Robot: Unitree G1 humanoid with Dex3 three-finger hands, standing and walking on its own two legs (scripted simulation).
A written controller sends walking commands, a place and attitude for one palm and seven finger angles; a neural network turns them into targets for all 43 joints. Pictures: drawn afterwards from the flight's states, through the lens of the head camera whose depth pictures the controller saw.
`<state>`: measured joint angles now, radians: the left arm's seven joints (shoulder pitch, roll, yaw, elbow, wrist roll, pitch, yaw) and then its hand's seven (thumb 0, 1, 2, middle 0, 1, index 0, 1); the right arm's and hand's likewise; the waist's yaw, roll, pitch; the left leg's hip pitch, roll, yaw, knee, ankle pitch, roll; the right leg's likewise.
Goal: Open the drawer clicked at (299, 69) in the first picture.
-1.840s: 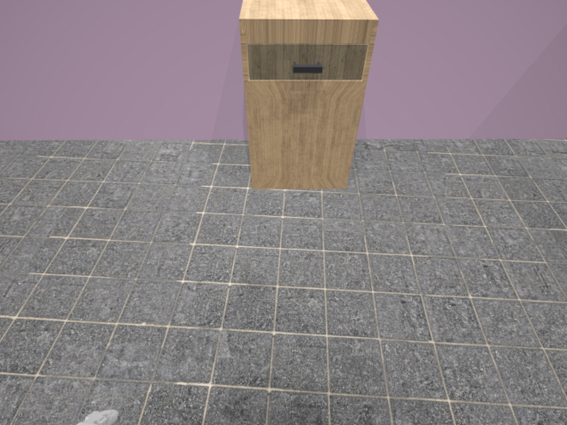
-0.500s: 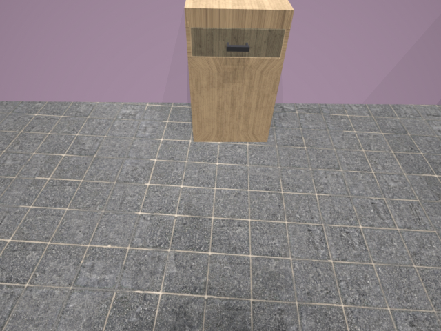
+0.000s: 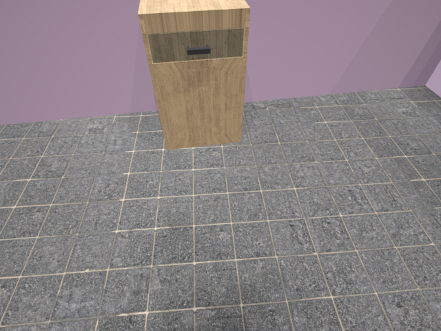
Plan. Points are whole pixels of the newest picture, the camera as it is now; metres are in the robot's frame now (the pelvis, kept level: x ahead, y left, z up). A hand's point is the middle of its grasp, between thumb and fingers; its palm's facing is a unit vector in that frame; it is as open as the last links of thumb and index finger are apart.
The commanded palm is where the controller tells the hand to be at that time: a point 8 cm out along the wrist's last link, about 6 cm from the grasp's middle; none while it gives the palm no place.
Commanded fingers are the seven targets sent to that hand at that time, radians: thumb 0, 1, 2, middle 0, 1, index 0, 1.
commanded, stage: walk to a spot facing it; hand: left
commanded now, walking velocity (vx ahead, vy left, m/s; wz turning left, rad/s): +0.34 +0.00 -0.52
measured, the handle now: (198, 48) +1.34 +0.21 -0.09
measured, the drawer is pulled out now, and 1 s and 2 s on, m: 0.00 0.00 0.00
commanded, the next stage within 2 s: turn to face it in 1.32 s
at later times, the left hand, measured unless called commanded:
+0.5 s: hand out of the picture +0.12 +0.15 -0.17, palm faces -0.05 -0.98 -0.18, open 7.4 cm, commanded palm none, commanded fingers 0.00 0.90 0.90 -0.20 -0.30 -0.20 -0.30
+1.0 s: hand (187, 185) +0.55 +0.15 -0.16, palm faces -0.34 -0.93 -0.15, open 7.4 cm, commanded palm none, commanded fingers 0.00 0.90 0.90 -0.20 -0.30 -0.20 -0.30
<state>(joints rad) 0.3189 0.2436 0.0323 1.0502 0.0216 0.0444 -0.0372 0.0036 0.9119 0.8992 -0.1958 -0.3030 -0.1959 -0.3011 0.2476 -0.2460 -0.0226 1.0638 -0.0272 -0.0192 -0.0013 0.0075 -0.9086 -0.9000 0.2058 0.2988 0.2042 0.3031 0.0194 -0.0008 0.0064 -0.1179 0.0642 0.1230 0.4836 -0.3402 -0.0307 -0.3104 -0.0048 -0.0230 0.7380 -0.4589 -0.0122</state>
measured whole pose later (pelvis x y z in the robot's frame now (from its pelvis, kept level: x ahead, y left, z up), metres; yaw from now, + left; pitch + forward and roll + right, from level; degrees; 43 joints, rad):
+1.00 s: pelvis +0.40 +0.01 +0.01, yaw -24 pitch -1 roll -1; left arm 0.20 0.20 0.10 0.98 0.03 0.04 -0.03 0.00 0.92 0.90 -0.19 -0.30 -0.19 -0.30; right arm 0.44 -0.15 -0.03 1.09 -0.02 -0.09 -0.04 0.00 -0.93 -0.90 0.20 0.30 0.20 0.30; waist -0.01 -0.04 0.02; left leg 0.00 0.00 0.34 0.35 -0.34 0.07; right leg -0.69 -0.09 -0.04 1.11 -0.07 0.01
